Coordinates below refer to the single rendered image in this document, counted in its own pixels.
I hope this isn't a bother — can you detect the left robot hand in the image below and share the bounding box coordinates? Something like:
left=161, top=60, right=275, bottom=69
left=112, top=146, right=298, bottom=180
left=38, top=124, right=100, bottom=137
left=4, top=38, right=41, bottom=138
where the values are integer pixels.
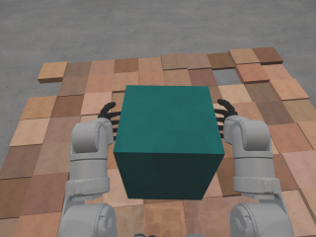
left=98, top=102, right=121, bottom=141

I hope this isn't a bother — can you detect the right robot forearm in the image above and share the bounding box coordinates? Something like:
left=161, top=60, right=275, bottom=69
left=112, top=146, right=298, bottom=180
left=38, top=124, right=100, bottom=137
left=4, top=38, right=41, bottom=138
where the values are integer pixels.
left=223, top=115, right=294, bottom=237

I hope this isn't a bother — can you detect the left robot forearm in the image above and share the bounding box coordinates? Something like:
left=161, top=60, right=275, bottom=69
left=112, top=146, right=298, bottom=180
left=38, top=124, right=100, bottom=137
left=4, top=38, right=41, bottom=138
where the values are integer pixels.
left=58, top=118, right=114, bottom=237

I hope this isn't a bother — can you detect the carton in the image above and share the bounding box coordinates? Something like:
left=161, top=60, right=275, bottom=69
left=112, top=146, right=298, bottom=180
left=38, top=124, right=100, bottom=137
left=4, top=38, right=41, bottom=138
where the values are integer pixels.
left=113, top=85, right=225, bottom=200

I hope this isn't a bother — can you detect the right robot hand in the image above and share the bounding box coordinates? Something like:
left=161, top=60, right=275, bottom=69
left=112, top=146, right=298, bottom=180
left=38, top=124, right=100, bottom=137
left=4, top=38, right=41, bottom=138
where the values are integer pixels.
left=214, top=99, right=238, bottom=138

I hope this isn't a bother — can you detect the robot right upper arm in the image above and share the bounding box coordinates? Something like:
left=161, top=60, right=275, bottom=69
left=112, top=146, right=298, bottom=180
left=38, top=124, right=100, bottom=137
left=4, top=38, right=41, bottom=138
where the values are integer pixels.
left=229, top=202, right=294, bottom=237

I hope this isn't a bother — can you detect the robot left upper arm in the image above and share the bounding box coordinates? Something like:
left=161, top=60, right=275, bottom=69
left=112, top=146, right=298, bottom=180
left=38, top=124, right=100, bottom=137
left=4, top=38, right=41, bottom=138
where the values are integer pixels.
left=58, top=202, right=118, bottom=237

